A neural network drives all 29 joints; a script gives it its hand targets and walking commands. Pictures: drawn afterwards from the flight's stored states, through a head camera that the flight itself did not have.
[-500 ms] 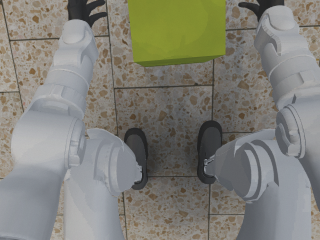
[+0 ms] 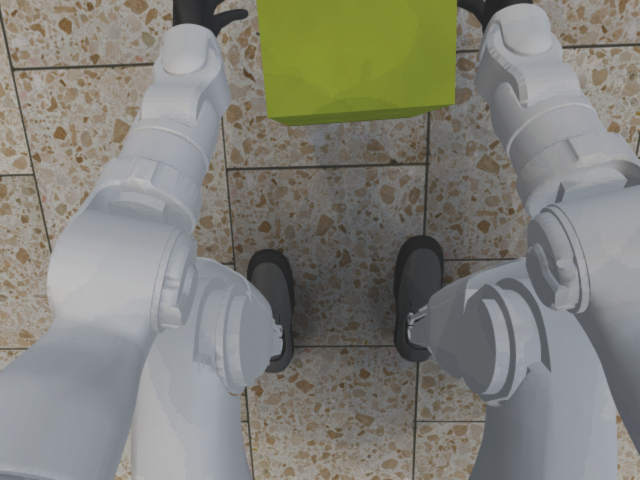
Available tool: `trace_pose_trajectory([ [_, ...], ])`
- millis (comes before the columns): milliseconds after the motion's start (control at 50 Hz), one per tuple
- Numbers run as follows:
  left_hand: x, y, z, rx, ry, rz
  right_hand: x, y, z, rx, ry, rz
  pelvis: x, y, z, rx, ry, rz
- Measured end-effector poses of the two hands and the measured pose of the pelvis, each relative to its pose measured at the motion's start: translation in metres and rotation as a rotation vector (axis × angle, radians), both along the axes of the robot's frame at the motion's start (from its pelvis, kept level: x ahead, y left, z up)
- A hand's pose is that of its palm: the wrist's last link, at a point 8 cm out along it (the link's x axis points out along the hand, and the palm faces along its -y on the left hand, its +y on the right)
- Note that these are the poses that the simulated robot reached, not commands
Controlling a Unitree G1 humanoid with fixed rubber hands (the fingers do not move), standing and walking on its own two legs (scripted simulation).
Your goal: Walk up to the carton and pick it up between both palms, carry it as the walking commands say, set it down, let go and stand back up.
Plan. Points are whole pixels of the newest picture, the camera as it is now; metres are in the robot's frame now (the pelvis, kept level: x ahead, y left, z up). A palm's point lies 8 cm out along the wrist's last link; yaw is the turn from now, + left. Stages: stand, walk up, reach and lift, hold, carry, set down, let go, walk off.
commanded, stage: reach and lift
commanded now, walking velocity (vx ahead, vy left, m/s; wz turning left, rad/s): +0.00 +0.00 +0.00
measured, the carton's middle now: (351, 52) +0.52 -0.02 -0.27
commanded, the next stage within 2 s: none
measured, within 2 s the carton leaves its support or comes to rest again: leaves its support in 0.74 s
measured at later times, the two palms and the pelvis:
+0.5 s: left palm (210, 19) +0.54 +0.12 -0.19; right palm (495, 2) +0.54 -0.15 -0.19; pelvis +0.01 -0.01 -0.01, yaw +1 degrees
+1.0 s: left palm (195, 14) +0.53 +0.12 -0.15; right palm out of the picture +0.53 -0.14 -0.15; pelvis +0.01 +0.01 -0.01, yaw +0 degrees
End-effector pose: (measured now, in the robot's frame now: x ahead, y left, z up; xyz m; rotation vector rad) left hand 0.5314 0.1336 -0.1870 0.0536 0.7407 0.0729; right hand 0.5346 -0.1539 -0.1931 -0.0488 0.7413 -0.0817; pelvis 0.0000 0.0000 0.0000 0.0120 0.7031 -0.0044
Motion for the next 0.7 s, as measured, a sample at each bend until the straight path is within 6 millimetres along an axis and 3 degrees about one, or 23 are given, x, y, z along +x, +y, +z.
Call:
trace_pose_trajectory([
  [120,0.002,-0.011,0.000,-0.006,-0.005,-0.013,0.002,0.006,-0.001,-0.005,-0.004,0.006,0.002,-0.002,0.001,-0.003,0.010,0.004],
  [340,0.001,-0.012,-0.001,-0.008,-0.010,0.004,0.001,0.007,-0.001,-0.008,-0.009,0.001,0.004,-0.006,0.003,-0.001,0.019,0.021],
  [700,0.009,-0.010,0.003,-0.013,0.050,-0.026,0.009,0.007,0.002,0.002,0.057,0.028,0.013,-0.005,-0.016,-0.001,-0.018,0.020],
])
